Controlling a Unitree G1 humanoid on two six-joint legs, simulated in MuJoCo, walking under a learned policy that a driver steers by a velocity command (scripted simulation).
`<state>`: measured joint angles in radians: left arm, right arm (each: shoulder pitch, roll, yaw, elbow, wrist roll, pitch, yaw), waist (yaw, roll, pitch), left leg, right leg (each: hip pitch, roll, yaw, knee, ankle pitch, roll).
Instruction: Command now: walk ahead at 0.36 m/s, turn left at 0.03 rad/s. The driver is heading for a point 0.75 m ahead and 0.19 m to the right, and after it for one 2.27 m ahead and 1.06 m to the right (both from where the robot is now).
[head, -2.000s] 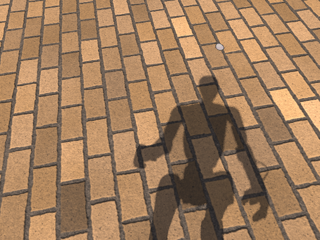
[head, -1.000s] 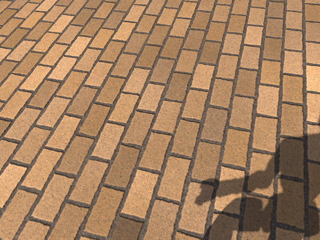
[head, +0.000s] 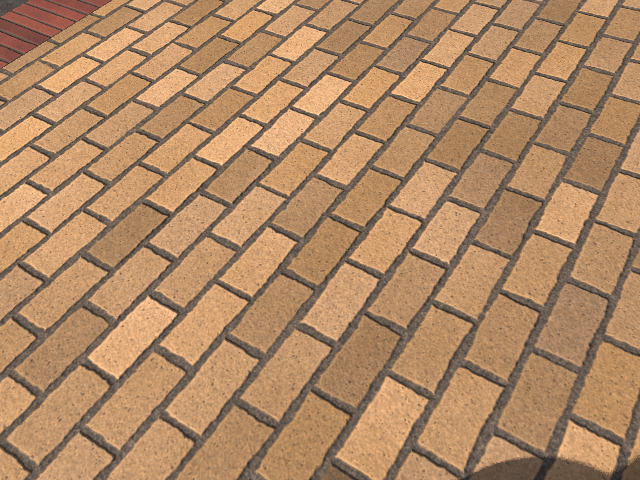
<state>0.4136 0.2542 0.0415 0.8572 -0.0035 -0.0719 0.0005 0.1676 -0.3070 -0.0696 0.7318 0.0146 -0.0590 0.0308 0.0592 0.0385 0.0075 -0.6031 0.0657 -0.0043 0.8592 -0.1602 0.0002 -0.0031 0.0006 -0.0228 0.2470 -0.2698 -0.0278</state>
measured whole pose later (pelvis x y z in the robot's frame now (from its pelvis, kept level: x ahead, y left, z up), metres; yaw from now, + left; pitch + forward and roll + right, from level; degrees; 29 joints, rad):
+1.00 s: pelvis +0.31 +0.07 +0.00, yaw -7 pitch +1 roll +0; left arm 0.26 0.28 0.08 0.81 -0.04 -0.06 0.00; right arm 0.32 -0.25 -0.06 0.97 -0.01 -0.09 0.00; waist -0.04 -0.04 -0.01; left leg -0.04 -0.02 0.12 0.29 -0.28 0.04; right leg -0.60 -0.06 0.08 1.03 -0.20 -0.03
